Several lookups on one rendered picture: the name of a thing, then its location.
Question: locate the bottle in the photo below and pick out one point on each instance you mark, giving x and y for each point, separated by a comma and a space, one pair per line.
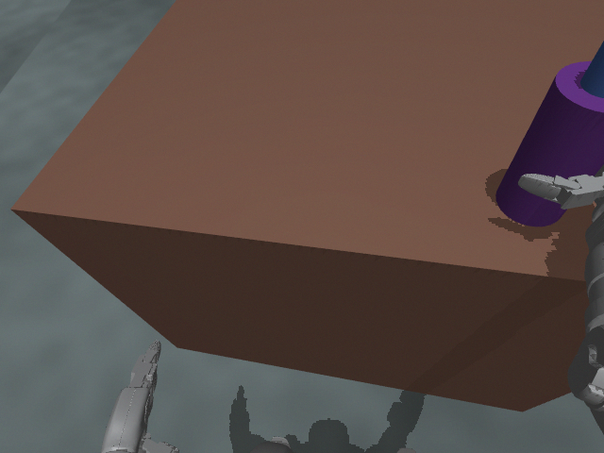
565, 138

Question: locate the right robot hand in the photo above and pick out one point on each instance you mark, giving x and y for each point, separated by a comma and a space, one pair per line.
575, 191

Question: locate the left robot hand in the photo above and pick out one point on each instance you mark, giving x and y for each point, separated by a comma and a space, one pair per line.
127, 426

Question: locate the right robot arm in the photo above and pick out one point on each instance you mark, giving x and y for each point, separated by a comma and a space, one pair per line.
586, 372

